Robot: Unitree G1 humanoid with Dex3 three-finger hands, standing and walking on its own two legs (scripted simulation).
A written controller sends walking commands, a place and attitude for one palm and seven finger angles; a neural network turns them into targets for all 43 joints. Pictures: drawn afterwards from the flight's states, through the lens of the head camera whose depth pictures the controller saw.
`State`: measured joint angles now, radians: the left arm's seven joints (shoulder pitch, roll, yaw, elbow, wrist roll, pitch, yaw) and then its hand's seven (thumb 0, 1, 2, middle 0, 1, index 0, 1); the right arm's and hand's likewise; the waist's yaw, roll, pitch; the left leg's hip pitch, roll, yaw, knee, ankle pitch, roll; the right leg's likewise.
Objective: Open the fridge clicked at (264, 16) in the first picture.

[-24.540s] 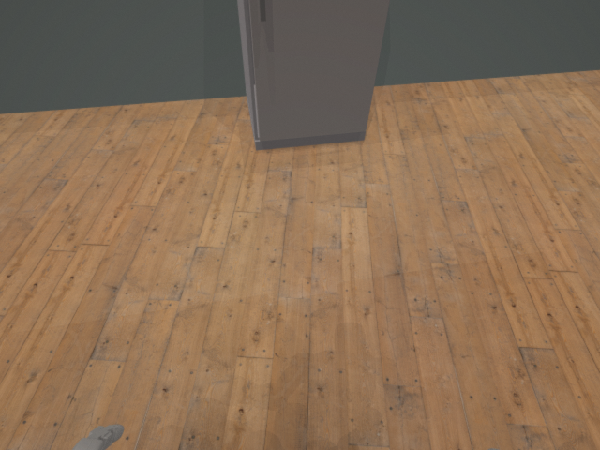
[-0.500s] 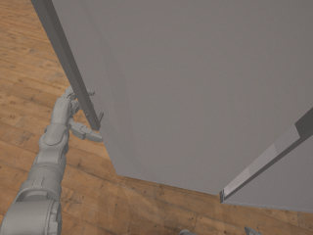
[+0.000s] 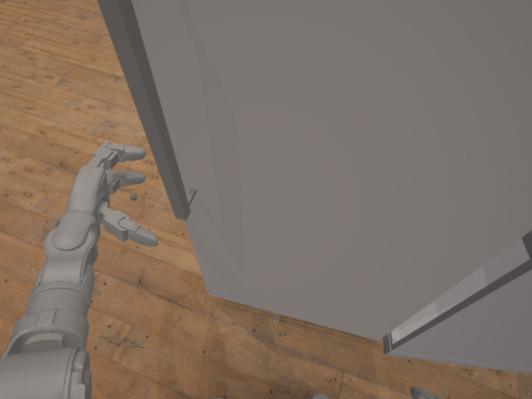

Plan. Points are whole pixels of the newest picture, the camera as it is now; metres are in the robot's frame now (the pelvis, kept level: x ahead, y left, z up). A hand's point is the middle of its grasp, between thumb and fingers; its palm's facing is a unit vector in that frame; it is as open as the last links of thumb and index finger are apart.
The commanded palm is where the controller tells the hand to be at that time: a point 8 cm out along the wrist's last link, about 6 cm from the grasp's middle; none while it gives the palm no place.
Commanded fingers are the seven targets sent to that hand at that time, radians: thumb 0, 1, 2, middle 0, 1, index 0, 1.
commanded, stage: slip the hand off the handle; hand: left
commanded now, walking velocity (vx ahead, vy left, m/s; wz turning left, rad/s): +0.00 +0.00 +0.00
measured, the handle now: (155, 93) +0.45 +0.16 +0.21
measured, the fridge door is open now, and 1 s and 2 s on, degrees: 82 82 82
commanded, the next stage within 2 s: draw the hand back to the body in 0.78 s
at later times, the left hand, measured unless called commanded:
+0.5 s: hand (101, 236) +0.33 +0.25 +0.05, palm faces +0.06 -0.97 -0.25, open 14.6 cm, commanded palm +0.30 +0.30 +0.07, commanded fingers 0.00 -0.55 0.20 -0.25 -1.15 -0.25 -1.15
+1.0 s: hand (75, 270) +0.27 +0.26 +0.07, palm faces +0.00 -1.00 -0.10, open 14.6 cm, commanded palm +0.24 +0.31 +0.09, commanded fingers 0.00 -0.55 0.20 -0.25 -1.15 -0.25 -1.15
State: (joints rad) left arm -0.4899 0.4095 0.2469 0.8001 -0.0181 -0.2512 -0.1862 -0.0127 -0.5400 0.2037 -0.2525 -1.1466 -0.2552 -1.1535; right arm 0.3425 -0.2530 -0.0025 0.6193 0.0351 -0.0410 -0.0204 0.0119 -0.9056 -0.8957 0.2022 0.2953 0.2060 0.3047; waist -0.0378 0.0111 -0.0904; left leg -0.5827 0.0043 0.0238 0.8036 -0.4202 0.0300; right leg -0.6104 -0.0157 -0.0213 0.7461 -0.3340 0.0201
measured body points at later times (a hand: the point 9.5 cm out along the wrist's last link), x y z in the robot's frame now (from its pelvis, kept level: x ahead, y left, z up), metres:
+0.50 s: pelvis -0.01 -0.01 +0.00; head +0.03 +0.00 +0.45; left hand +0.32 +0.30 +0.07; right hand +0.10 -0.27 -0.10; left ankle -0.02 +0.09 -0.71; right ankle +0.02 -0.14 -0.71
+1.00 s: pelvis -0.01 -0.02 +0.00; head +0.02 -0.02 +0.45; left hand +0.26 +0.31 +0.08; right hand +0.15 -0.26 -0.08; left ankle -0.02 +0.09 -0.71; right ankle +0.02 -0.14 -0.71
